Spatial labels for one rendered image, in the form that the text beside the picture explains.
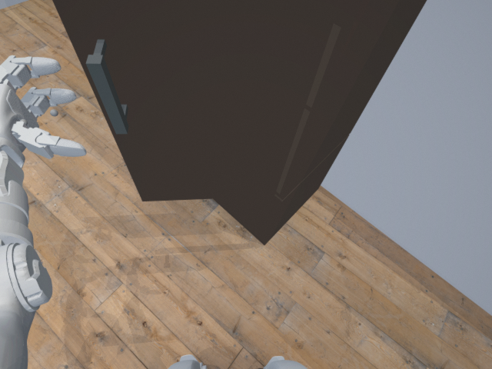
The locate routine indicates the left robot hand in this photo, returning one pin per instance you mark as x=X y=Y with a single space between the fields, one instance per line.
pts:
x=14 y=73

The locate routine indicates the right robot shin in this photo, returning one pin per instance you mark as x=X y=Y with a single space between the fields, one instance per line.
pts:
x=276 y=358

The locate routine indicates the handle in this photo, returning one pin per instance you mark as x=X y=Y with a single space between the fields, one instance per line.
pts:
x=99 y=72

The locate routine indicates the cupboard door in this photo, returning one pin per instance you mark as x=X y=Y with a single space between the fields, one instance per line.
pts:
x=215 y=89

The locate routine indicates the robot shin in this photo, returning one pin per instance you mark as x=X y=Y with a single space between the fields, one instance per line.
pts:
x=276 y=358
x=188 y=357

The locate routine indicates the robot left upper arm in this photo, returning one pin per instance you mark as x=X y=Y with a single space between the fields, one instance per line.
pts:
x=24 y=285

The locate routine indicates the left robot forearm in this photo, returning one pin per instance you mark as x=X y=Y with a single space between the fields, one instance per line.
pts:
x=14 y=207

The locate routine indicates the left robot shin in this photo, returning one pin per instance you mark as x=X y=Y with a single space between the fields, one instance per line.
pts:
x=188 y=357

